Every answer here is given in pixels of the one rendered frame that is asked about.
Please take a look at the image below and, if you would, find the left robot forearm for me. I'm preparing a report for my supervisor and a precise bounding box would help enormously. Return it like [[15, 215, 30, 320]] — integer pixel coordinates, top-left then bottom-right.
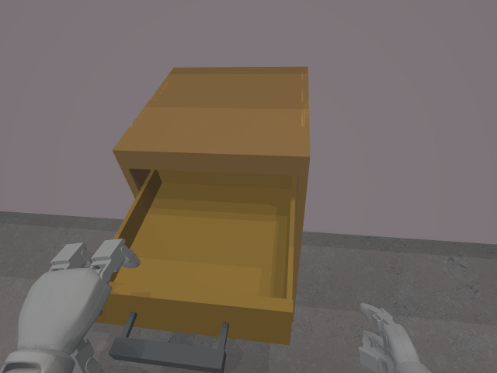
[[0, 348, 75, 373]]

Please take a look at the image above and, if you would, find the drawer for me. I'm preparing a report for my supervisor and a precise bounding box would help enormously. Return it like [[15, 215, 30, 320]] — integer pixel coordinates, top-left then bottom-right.
[[95, 169, 296, 345]]

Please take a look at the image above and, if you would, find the handle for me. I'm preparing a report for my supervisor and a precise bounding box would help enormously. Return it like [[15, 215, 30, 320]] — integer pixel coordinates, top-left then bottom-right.
[[108, 312, 229, 373]]

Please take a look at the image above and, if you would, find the cabinet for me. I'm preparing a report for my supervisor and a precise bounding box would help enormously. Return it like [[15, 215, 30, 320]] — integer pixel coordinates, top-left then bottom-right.
[[113, 67, 310, 322]]

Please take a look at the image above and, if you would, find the robot left hand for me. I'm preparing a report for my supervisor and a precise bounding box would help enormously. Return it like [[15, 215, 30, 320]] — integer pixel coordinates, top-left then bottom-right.
[[17, 239, 141, 373]]

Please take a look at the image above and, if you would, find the robot right hand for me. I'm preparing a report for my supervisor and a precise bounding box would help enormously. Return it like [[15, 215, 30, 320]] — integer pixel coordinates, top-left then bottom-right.
[[359, 303, 421, 373]]

